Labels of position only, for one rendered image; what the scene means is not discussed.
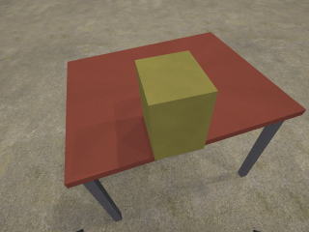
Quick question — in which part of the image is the carton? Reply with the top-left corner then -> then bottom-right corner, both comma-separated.
134,50 -> 218,160

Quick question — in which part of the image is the table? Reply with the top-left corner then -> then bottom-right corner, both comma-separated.
64,32 -> 306,222

